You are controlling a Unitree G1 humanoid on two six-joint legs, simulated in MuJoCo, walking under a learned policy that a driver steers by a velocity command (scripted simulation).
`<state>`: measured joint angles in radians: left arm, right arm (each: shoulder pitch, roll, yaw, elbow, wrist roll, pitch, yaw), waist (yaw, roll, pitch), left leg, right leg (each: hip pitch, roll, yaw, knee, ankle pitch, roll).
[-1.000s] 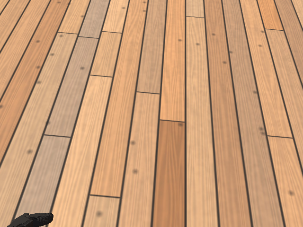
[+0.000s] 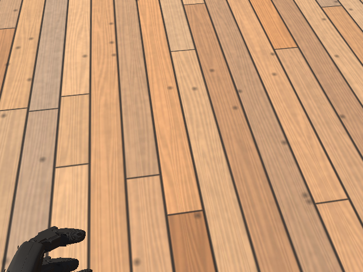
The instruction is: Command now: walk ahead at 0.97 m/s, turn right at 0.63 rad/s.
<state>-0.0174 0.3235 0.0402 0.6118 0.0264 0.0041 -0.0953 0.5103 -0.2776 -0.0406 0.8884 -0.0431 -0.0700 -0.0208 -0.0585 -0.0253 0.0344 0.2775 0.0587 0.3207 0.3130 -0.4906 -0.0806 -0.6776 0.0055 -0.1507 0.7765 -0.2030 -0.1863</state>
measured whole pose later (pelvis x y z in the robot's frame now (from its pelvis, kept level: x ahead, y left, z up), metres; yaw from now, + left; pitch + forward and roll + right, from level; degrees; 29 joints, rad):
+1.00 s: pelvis +0.56 -0.08 +0.04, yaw +39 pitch +1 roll -1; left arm 0.10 0.29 0.07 0.67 0.02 -0.02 0.03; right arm 0.19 -0.36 -0.09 0.55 0.03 0.06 -0.02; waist -0.01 0.04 0.05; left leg -0.53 -0.14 -0.20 1.11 -0.46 -0.05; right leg -0.33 0.05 0.06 0.47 -0.16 0.00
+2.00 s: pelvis +0.82 +0.31 +0.02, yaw +34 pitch +0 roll -1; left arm 0.39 0.34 0.08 0.84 0.02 -0.01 -0.01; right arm 0.17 -0.22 0.02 0.68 -0.06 -0.09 0.00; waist 0.03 -0.01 0.04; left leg -0.47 0.07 -0.10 1.36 -0.33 -0.02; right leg -0.26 0.22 -0.03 0.57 -0.30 -0.20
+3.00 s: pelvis +1.64 +0.58 +0.03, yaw -13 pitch +1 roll -1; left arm 0.47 0.29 0.05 0.87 0.00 -0.09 -0.01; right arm 0.11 -0.26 0.01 0.65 -0.04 -0.05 0.04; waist 0.06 0.02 0.04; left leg -0.75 0.17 0.00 0.80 -0.01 0.00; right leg 0.05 0.19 0.04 0.24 -0.30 -0.16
